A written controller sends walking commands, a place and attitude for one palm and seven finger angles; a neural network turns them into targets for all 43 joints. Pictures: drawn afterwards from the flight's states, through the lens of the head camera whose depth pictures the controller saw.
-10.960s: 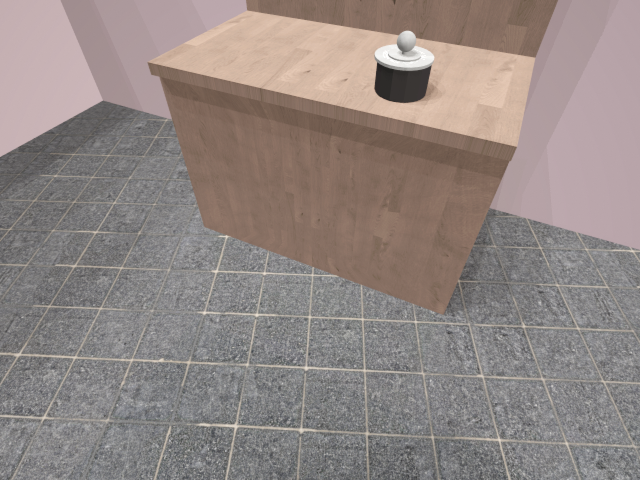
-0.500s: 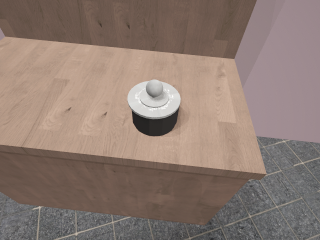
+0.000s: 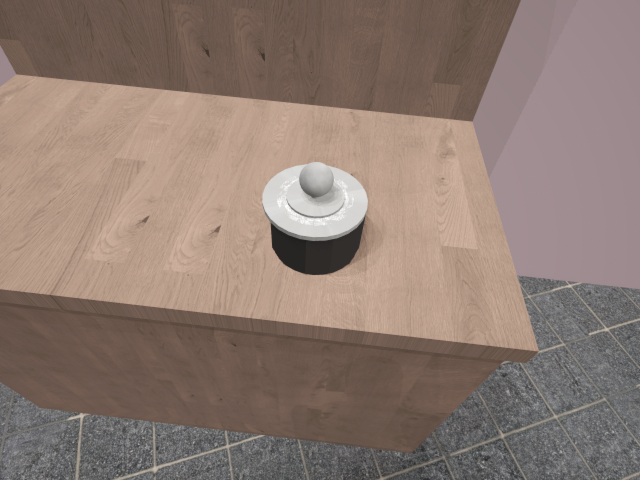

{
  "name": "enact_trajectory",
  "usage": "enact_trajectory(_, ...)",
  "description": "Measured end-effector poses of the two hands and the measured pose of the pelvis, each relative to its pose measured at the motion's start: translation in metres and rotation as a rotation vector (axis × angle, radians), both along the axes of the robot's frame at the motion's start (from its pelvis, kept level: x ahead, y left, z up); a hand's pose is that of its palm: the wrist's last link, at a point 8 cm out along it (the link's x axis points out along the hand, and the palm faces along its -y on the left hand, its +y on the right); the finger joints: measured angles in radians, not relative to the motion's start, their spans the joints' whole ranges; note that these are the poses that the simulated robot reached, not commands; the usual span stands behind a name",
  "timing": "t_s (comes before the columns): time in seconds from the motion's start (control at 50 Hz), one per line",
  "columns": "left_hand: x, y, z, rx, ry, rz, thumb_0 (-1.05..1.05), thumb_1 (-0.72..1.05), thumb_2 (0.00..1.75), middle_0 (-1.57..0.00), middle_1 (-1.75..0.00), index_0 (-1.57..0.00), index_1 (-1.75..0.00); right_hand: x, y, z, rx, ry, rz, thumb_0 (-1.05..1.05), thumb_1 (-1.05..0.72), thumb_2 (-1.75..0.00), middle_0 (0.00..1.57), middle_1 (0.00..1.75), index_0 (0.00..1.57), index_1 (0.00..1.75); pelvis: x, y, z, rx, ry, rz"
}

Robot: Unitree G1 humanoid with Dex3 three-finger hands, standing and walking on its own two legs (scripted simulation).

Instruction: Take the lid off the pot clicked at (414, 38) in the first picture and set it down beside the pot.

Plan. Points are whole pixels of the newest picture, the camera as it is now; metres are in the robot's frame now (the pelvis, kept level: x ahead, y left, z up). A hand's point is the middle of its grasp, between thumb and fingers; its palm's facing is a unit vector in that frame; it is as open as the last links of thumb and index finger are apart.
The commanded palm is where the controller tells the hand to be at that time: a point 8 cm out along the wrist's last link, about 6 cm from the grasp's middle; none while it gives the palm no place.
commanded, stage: shuffle to correct the standing spot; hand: left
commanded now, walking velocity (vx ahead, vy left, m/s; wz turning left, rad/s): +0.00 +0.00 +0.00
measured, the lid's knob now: (316, 179) +0.48 +0.04 +0.11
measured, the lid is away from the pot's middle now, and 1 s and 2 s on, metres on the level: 0.00 0.00 0.00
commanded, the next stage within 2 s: come to a stop and stand still in 0.50 s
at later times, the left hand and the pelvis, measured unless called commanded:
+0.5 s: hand out of the picture -0.03 +0.14 -0.19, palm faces -0.03 -0.99 -0.17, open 7.4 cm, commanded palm none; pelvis -0.01 -0.02 -0.01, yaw -3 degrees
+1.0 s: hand out of the picture +0.00 +0.11 -0.18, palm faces -0.01 -0.98 -0.19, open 7.3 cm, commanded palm none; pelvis +0.00 -0.06 +0.00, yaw -2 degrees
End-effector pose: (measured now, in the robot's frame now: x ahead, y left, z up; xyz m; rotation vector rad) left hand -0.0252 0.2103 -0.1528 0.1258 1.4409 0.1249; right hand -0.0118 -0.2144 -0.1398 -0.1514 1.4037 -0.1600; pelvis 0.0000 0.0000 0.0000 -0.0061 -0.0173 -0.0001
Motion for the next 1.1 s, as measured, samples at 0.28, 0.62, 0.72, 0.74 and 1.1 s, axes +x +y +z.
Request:
enact_trajectory(0.28, -0.01, -0.005, -0.002, -0.017, 0.038, -0.001, 0.0, 0.91, 0.9, -0.2, -0.3, -0.2, -0.3, -0.014, 0.01, -0.001, 0.011, 0.03, -0.036, 0.0, -0.92, -0.89, 0.2, 0.3, 0.2, 0.3, -0.003, 0.001, 0.0, 0.002, 0.005, -0.004)
enact_trajectory(0.62, 0.001, -0.037, -0.005, 0.016, 0.024, -0.034, 0.0, 0.91, 0.9, -0.2, -0.3, -0.19, -0.3, -0.02, -0.046, -0.011, -0.002, 0.026, -0.098, 0.0, -0.91, -0.89, 0.2, 0.3, 0.21, 0.3, -0.009, -0.046, -0.009, -0.004, 0.03, -0.037)
enact_trajectory(0.72, 0.01, -0.058, -0.009, -0.011, -0.003, -0.032, 0.0, 0.91, 0.9, -0.2, -0.3, -0.19, -0.3, -0.013, -0.062, -0.008, -0.02, 0.02, -0.09, 0.0, -0.91, -0.89, 0.19, 0.3, 0.2, 0.3, -0.003, -0.058, -0.009, -0.01, 0.024, -0.028)
enact_trajectory(0.74, 0.013, -0.062, -0.009, -0.017, -0.009, -0.032, 0.0, 0.91, 0.9, -0.2, -0.3, -0.19, -0.3, -0.011, -0.063, -0.007, -0.018, 0.018, -0.087, 0.0, -0.91, -0.9, 0.19, 0.3, 0.2, 0.3, -0.001, -0.06, -0.008, -0.008, 0.021, -0.028)
enact_trajectory(1.1, 0.02, -0.042, 0.007, 0.048, -0.07, -0.045, 0.01, 0.91, 0.9, -0.2, -0.3, -0.2, -0.3, 0.003, -0.061, -0.006, 0.003, -0.044, -0.04, 0.01, -0.94, -0.89, 0.2, 0.3, 0.2, 0.3, -0.012, -0.054, -0.002, 0.015, -0.001, -0.029)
